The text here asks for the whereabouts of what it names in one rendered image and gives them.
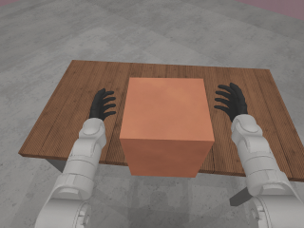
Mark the left robot upper arm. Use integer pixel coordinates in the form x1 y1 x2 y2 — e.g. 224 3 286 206
36 198 91 228

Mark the table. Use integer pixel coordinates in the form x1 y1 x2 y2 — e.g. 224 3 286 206
18 60 304 207

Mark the robot left hand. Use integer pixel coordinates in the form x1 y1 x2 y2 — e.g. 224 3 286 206
88 88 116 121

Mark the left robot forearm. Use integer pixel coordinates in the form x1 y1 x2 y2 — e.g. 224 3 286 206
34 118 106 228

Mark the right robot upper arm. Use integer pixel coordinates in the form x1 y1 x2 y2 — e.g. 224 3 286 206
249 195 304 228

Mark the robot right hand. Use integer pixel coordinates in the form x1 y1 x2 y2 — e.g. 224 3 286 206
214 83 248 122

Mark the right robot forearm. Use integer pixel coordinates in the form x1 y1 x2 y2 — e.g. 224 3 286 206
231 114 304 206

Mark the carton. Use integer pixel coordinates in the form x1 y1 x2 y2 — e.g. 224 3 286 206
119 77 215 178

